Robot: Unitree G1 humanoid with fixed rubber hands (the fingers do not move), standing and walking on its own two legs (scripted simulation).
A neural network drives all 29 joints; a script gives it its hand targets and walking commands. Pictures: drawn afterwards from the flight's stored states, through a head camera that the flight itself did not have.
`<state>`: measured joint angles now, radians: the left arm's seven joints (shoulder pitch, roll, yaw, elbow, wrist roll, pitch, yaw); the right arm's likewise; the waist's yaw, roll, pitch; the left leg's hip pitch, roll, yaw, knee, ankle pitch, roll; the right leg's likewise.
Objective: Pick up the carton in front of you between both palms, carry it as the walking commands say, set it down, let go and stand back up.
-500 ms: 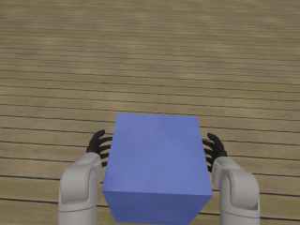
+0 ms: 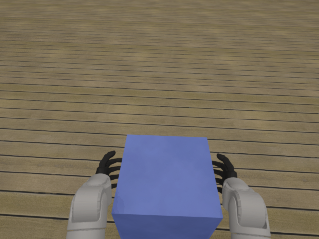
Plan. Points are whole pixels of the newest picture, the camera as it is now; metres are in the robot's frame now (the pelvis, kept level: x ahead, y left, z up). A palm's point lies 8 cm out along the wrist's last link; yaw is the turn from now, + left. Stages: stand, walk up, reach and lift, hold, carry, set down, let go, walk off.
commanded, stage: carry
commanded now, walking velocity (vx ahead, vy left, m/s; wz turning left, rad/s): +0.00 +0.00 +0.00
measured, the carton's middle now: (164, 194) +0.27 +0.00 -0.02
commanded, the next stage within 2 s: hold in 1.22 s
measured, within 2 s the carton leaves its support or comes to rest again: neither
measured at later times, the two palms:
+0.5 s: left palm (108, 187) +0.25 +0.14 +0.04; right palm (230, 191) +0.25 -0.16 +0.04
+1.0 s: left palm (111, 191) +0.24 +0.13 +0.04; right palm (236, 196) +0.24 -0.17 +0.04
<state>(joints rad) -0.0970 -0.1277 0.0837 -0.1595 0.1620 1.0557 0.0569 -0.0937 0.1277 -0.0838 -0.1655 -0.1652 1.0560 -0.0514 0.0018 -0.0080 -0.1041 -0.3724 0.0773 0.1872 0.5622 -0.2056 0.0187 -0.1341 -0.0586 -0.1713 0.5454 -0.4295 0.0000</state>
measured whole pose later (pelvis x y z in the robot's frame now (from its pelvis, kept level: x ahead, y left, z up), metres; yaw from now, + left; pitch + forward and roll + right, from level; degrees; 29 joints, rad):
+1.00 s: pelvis -0.04 -0.02 +0.00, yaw +0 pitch +1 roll +0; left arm -0.18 -0.14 0.15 0.14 0.23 0.74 0.03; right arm -0.18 0.14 -0.15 0.14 -0.23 0.74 -0.03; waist 0.00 0.00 -0.08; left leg -0.42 0.11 0.17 0.52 -0.11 0.00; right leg -0.21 -0.03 -0.19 0.59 -0.39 -0.04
